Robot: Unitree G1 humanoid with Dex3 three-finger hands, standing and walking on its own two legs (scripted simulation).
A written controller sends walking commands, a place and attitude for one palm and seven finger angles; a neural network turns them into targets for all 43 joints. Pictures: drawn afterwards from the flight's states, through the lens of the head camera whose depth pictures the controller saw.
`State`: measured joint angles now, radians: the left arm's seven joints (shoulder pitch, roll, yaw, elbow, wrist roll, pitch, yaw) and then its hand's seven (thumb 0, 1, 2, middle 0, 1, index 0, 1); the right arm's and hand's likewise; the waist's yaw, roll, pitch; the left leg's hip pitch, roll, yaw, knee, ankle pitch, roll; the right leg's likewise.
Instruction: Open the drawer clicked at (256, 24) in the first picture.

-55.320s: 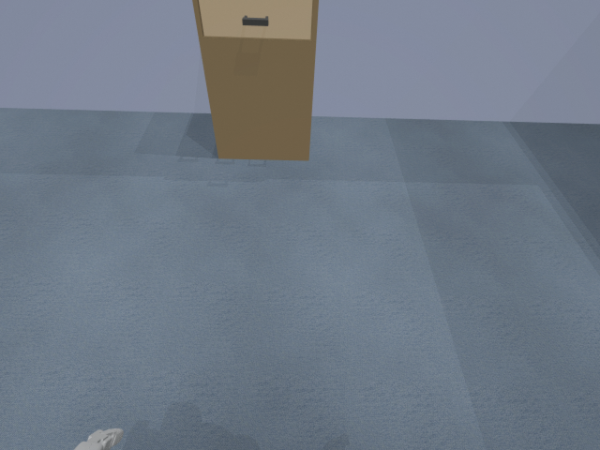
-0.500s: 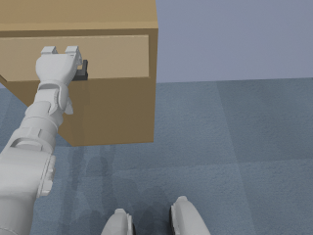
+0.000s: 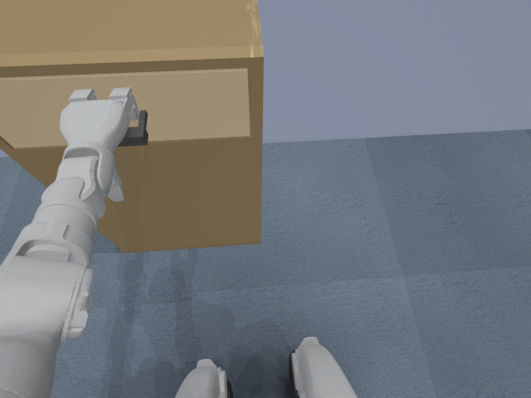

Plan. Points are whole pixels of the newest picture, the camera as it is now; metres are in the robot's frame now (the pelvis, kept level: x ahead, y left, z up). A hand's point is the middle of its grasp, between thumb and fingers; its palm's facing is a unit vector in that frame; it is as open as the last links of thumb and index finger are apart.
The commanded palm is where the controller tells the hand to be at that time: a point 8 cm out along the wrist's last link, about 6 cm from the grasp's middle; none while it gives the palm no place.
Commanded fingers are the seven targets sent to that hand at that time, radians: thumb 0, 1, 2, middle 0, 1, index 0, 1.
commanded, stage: lift the fingers back up to retry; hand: left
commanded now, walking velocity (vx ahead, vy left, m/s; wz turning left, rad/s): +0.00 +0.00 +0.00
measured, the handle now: (116, 127) +0.56 +0.20 +0.02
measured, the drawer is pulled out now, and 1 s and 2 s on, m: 0.00 0.00 0.00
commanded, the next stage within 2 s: re-aim the fingers above the handle in 0.52 s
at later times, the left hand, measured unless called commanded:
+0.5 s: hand (98, 129) +0.51 +0.21 +0.06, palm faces -0.04 -0.01 -1.00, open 13.3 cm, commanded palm +0.50 +0.21 +0.13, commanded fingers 0.00 -0.50 0.30 -0.30 -1.20 -0.30 -1.20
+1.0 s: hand (97, 129) +0.51 +0.21 +0.07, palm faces -0.04 -0.01 -1.00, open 13.5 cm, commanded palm +0.50 +0.22 +0.13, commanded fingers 0.00 -0.50 0.30 -0.30 -1.20 -0.30 -1.20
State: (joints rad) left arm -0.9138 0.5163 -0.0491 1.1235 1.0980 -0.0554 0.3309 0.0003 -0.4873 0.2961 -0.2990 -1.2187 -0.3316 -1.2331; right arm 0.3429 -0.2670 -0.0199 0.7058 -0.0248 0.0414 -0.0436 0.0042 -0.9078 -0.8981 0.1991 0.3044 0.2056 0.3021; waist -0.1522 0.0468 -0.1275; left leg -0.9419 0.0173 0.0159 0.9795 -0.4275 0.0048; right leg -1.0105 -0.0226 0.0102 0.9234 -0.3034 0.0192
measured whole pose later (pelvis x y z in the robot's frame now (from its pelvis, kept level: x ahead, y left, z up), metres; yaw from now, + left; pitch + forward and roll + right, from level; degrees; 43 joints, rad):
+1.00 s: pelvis +0.05 +0.00 +0.04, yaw +0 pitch +17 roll +0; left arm -0.75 0.46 -0.04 1.00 1.10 -0.09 0.33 0.00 -0.49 0.30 -0.33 -1.21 -0.38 -1.22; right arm 0.31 -0.26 -0.06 0.73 -0.02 0.09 -0.03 0.00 -0.91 -0.90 0.20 0.30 0.20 0.30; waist -0.09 0.04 -0.11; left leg -0.63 0.02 0.02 0.74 -0.40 0.00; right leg -0.71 -0.02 0.00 0.71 -0.29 0.01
